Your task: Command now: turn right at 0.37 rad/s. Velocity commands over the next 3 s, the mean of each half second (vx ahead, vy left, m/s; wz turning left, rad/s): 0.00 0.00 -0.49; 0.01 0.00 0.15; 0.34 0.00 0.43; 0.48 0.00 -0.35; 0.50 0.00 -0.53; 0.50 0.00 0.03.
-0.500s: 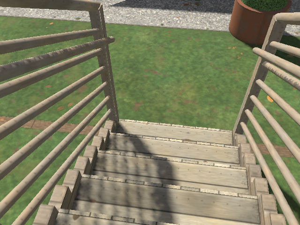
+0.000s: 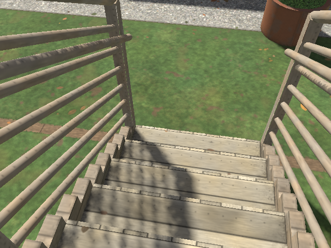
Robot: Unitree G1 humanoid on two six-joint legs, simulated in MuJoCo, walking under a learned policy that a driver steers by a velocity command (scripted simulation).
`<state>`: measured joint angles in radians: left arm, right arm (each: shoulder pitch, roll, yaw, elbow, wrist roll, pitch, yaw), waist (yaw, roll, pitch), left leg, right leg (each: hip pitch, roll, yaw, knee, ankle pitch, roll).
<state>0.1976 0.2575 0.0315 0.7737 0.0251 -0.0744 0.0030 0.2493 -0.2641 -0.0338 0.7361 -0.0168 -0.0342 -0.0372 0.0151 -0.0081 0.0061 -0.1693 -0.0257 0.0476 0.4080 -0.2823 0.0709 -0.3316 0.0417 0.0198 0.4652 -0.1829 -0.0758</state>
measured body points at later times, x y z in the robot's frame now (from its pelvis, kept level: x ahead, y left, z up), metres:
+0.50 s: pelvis -0.01 -0.06 +0.01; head +0.01 -0.07 +0.45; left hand +0.18 +0.19 -0.09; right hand +0.07 -0.37 -0.08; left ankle -0.02 +0.10 -0.67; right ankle -0.03 -0.13 -0.74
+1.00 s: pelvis -0.01 -0.01 +0.00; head +0.02 -0.01 +0.45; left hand +0.20 +0.24 -0.08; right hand +0.05 -0.29 -0.11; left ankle +0.04 +0.11 -0.71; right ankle -0.03 -0.13 -0.74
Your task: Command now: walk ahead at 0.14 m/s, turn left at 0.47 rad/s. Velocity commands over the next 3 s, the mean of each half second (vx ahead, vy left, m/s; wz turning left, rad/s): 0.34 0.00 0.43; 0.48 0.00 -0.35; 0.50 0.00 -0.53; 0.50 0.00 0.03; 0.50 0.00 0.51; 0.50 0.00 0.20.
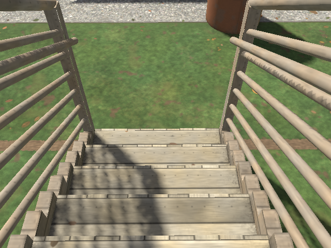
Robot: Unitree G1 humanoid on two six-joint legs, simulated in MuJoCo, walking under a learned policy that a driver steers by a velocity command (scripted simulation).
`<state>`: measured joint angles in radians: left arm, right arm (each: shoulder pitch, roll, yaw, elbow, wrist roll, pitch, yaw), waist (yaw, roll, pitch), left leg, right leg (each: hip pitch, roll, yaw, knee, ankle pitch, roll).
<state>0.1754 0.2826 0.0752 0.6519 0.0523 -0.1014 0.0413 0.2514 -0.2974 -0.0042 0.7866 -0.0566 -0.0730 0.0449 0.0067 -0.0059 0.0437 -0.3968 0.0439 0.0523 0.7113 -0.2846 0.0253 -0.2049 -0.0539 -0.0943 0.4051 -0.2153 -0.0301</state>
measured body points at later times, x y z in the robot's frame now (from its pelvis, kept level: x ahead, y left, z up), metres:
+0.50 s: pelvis +0.13 +0.11 -0.01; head +0.13 +0.13 +0.44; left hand +0.24 +0.37 -0.12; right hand +0.18 -0.13 -0.13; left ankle +0.03 +0.13 -0.75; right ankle +0.27 -0.03 -0.67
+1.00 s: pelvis +0.42 +0.14 -0.21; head +0.42 +0.16 +0.24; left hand +0.38 +0.35 -0.36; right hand +0.49 -0.08 -0.33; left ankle +0.56 +0.32 -0.81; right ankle +0.39 +0.07 -0.92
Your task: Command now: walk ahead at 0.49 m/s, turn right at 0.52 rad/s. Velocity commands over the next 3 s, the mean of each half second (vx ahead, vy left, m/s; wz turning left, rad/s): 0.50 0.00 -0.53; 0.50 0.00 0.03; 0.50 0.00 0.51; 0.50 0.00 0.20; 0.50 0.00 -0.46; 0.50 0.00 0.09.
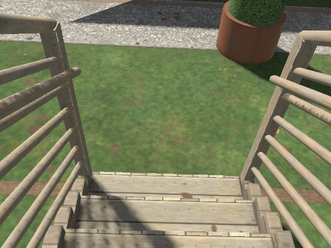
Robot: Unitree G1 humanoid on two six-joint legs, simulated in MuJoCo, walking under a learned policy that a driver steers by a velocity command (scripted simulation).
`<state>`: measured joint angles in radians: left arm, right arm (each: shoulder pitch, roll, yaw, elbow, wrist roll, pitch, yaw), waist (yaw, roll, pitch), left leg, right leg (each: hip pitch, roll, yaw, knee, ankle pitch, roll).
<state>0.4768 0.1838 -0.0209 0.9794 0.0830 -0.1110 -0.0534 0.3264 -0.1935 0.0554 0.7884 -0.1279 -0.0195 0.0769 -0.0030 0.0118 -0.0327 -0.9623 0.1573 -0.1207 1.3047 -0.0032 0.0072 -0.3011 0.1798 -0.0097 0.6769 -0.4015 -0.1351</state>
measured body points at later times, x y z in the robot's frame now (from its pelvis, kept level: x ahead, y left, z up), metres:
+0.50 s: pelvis +0.25 +0.09 -0.16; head +0.25 +0.08 +0.29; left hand +0.41 +0.27 -0.29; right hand +0.15 -0.11 -0.31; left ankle +0.25 +0.18 -0.88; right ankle +0.37 -0.08 -0.74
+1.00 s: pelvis +0.51 -0.10 -0.29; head +0.53 -0.12 +0.16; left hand +0.82 -0.07 -0.35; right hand +0.22 -0.14 -0.39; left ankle +0.30 +0.17 -0.80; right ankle +0.53 -0.24 -1.04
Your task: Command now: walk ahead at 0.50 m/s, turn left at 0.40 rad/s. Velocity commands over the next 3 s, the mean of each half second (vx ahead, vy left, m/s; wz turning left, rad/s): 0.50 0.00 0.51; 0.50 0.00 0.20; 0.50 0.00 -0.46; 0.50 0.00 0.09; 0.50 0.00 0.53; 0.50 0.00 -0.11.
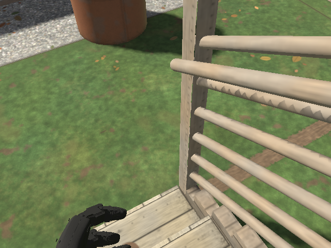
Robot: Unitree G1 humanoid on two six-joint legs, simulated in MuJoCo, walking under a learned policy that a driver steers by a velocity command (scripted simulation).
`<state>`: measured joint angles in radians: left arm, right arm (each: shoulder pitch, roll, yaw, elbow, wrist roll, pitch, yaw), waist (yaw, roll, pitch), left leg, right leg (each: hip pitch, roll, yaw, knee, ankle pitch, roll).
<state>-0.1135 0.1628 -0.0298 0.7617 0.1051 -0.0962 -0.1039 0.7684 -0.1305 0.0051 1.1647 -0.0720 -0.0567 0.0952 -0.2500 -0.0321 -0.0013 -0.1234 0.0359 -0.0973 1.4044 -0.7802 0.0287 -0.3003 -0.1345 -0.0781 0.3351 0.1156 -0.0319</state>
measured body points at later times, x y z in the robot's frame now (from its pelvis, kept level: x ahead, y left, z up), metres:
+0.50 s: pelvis +0.25 +0.11 -0.19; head +0.25 +0.12 +0.26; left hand +0.06 +0.26 -0.34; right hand +0.45 -0.10 -0.30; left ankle +0.32 +0.21 -0.93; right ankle +0.06 -0.14 -0.72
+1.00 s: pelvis +0.51 +0.18 -0.29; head +0.50 +0.18 +0.16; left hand +0.50 +0.42 -0.43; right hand +0.44 -0.03 -0.44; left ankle +0.32 +0.21 -0.93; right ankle +0.70 +0.09 -0.98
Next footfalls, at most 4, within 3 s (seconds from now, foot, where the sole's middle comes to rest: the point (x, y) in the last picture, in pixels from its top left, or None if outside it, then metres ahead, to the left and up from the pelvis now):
0.46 left None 0.36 0.22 -0.97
1.10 right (122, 236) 0.70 0.11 -1.14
1.50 left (68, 206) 1.03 0.41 -1.31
1.88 right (102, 169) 1.24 0.18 -1.31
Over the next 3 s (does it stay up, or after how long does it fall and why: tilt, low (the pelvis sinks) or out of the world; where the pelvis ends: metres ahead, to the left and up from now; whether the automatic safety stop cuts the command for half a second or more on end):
stays up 1.66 0.47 -0.56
